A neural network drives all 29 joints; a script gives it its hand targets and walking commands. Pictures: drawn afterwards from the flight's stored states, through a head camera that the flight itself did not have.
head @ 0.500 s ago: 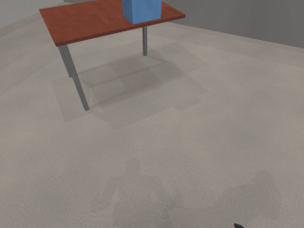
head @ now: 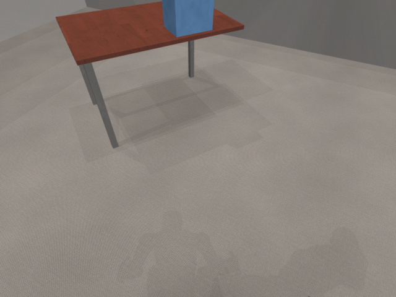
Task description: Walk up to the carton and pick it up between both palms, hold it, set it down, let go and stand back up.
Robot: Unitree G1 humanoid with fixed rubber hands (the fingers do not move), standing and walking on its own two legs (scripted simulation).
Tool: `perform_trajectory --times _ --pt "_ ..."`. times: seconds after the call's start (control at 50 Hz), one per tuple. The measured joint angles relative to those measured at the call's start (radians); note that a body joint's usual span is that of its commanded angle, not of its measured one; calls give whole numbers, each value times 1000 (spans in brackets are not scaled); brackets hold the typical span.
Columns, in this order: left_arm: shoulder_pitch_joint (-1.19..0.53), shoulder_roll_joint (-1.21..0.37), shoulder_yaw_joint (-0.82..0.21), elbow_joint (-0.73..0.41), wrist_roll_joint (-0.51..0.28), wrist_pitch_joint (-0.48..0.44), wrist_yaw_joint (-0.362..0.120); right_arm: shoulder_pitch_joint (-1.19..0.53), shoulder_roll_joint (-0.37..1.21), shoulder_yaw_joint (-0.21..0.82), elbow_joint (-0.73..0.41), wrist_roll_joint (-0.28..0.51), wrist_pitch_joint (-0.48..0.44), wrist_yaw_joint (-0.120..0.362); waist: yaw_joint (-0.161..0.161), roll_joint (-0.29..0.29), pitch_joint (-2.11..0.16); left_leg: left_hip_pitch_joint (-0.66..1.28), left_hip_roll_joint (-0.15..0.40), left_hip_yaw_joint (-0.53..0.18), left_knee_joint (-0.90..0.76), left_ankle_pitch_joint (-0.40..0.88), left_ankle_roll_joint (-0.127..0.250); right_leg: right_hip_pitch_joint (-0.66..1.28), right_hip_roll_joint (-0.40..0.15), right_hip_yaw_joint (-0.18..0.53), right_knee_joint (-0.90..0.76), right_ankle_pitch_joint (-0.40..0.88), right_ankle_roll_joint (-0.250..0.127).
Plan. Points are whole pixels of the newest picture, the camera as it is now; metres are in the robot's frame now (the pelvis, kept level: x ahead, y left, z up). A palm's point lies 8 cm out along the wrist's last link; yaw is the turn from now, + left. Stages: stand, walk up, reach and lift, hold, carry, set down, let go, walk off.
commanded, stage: walk up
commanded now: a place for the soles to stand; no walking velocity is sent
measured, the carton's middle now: (187, 6) +1.61 +0.05 +0.01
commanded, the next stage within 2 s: none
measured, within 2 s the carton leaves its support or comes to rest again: neither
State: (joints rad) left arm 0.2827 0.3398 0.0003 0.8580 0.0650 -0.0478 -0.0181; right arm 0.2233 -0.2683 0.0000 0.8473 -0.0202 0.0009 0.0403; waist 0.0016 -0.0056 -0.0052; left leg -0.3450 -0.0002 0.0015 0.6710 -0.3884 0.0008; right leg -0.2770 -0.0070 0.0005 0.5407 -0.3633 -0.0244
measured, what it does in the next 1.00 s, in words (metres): walks ahead: left foot, then right foot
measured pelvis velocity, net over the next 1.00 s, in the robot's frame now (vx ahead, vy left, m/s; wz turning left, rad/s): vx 0.38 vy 0.01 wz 0.13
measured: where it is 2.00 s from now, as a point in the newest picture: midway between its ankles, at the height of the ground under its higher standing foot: (184, 200)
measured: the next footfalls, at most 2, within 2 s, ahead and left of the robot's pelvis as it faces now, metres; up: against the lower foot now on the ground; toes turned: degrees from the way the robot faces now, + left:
left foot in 0.20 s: +0.12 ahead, +0.17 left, +0.00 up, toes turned +3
right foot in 0.68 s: +0.41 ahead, -0.06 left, +0.00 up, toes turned +4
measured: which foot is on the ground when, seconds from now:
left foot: up 0.00-0.18, down 0.20-0.70, up 0.72-1.00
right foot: down 0.00-0.18, up 0.20-0.66, down 0.68-1.00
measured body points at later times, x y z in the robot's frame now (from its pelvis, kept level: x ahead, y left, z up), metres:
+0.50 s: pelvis +0.15 +0.06 +0.00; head +0.12 +0.11 +0.44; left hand +0.24 +0.36 -0.13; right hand +0.15 -0.25 -0.09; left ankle +0.08 +0.17 -0.74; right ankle +0.24 -0.07 -0.68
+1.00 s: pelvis +0.38 +0.01 +0.00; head +0.36 -0.02 +0.45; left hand +0.39 +0.32 -0.09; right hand +0.45 -0.26 -0.14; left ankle +0.39 +0.20 -0.66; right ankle +0.37 -0.07 -0.74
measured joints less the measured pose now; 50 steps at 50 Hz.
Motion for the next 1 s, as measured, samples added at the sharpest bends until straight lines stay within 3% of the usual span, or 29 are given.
perform_trajectory --times 0.06,0.16,0.2,0.24,0.28,0.34,0.46,0.66,0.7,0.76,0.8,1.0 --pt "23 15 1 -11 16 -9 0 2 -20 -1 -1 -12 0 14 -1 -18 -1 -72 1 -1 151 -13 0 21 -28 0 -16 10 -12" --pt "39 40 3 -20 25 11 -4 29 -61 -12 -1 2 -4 32 -3 -19 -12 -66 14 -3 107 -14 0 62 -65 -11 9 28 -12" --pt "38 52 7 -32 25 24 -7 61 -73 -21 -2 8 -18 21 -4 -10 -12 1 14 -6 6 -5 0 45 -69 -14 141 -131 -12" --pt "9 66 14 -32 20 47 -9 106 -67 -24 -1 -5 -24 1 -3 -28 -1 -2 -5 -3 70 63 9 -11 -71 -12 365 -231 -12" --pt "-17 74 23 -42 6 63 -14 164 -50 -24 -2 -18 -24 -11 -3 -63 -2 29 -28 -3 76 30 23 -79 -62 -13 529 -204 -12" --pt "-26 79 23 -66 -2 53 -26 219 -48 -25 -3 -20 -25 -34 -3 -91 -2 106 -30 -4 -14 32 28 -174 -49 -11 588 -96 -12" --pt "-50 89 23 -86 -2 37 -35 290 -48 -24 -3 -2 -46 -60 -2 -128 -1 225 -31 -39 -156 48 27 -275 -49 -10 521 92 -12" --pt "-71 76 23 -88 -9 43 -47 292 -48 -24 -19 -3 -49 -80 -1 -126 0 331 -32 -50 -185 -79 -15 -274 -49 -9 185 185 -12" --pt "-68 69 26 -88 -9 25 -45 279 -52 -24 -19 0 -45 -80 2 -99 12 303 -17 -56 -72 -132 -15 -248 -35 -18 152 180 -13" --pt "-39 37 26 -89 -1 19 -39 244 -52 -24 -21 11 -44 -64 3 -58 19 158 -12 -59 301 -136 -13 -207 -23 -40 191 121 -25" --pt "0 20 25 -89 -2 21 -34 225 -53 -24 -35 10 -44 -58 2 -43 17 81 -12 -60 448 -116 -13 -136 -25 -42 152 110 -27" --pt "113 4 25 -93 -19 24 -33 192 -59 -24 -54 6 -9 -30 1 25 17 -133 -3 -62 365 89 -13 125 -26 -58 10 27 -27"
